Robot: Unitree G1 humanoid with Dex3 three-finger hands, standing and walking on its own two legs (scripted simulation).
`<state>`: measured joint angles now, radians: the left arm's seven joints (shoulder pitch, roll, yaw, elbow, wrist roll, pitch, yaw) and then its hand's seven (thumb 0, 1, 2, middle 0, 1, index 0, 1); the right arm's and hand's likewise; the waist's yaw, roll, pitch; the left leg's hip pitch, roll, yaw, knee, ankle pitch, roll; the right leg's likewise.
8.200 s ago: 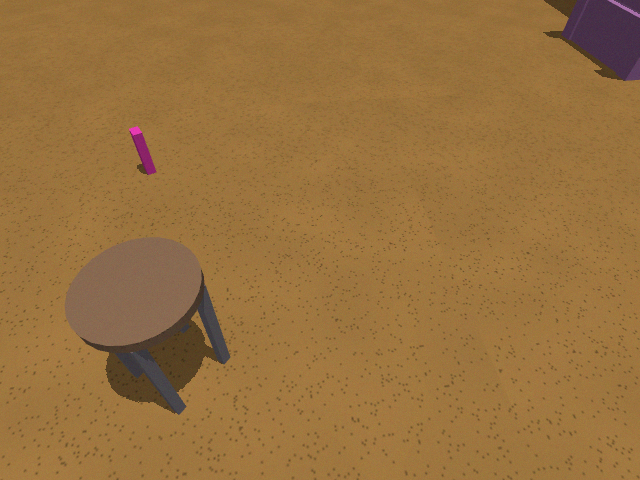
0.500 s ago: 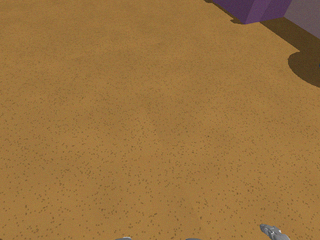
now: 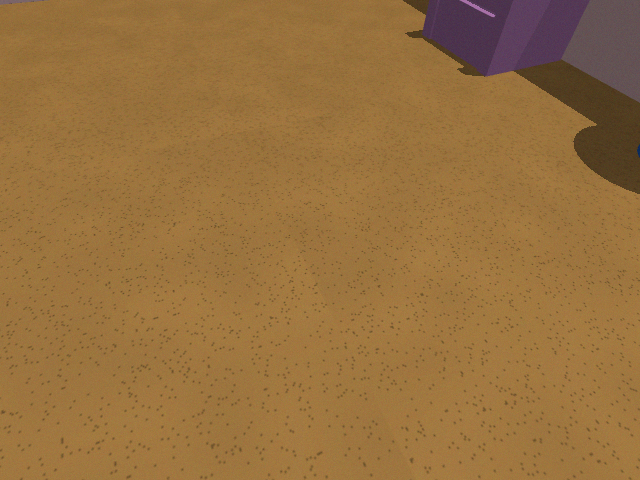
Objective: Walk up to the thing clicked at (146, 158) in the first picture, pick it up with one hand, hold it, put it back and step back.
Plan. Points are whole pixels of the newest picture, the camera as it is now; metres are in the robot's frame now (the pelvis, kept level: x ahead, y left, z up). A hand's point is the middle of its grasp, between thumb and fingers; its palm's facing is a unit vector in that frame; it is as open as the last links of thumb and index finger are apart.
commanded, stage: walk up
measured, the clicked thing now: out of the picture +0.94 +1.34 -0.66
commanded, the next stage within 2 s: stand in 0.50 s
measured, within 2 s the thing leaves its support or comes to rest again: neither
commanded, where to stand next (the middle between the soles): +0.07 -0.01 m, yaw +0 degrees
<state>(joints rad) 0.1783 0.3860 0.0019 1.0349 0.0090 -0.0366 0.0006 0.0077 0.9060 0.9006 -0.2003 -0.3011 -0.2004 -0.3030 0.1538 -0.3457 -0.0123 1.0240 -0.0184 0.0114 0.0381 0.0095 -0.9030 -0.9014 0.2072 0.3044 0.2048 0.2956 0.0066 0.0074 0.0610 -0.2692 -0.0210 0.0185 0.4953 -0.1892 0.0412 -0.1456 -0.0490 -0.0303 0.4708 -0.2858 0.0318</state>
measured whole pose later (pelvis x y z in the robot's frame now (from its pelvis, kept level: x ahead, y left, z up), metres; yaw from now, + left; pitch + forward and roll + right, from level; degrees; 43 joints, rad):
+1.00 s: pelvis +0.02 -0.02 +0.01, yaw -1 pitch -2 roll +0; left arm 0.12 0.34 0.00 1.15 0.01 -0.01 -0.01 0.01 0.91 0.90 -0.20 -0.30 -0.20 -0.30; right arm 0.08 -0.34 0.00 1.14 -0.01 -0.01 0.00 0.01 -0.90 -0.90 0.21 0.30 0.20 0.30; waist 0.00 0.00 0.06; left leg -0.17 0.00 0.02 0.34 -0.13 0.01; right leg -0.05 -0.02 -0.03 0.31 -0.22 0.02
